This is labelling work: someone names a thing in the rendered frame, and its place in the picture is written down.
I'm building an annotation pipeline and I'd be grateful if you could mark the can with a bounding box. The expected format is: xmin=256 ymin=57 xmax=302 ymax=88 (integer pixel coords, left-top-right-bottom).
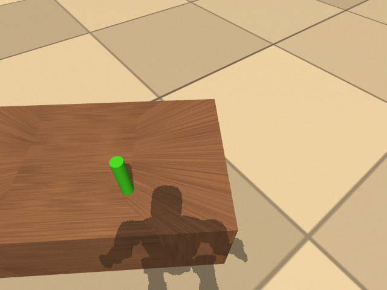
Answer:
xmin=109 ymin=156 xmax=134 ymax=195

